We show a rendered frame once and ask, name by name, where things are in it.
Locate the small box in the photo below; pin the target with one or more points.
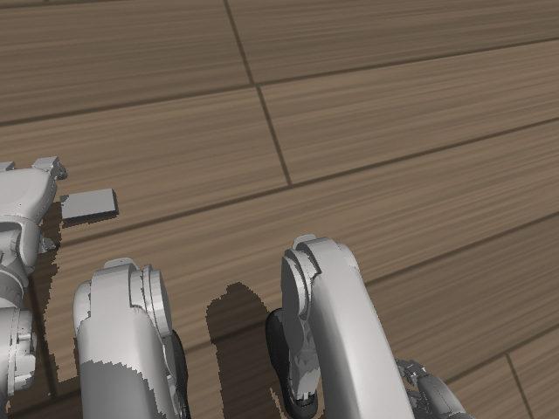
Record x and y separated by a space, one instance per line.
89 205

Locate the left robot hand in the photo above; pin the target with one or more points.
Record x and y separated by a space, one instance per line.
29 192

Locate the right robot hand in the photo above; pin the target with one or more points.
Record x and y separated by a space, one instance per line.
434 399

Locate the right robot foot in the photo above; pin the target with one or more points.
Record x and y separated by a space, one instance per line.
279 356

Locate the left robot arm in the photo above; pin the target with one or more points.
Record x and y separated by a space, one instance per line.
19 244

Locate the left robot foot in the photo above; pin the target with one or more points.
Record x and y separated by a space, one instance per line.
181 374

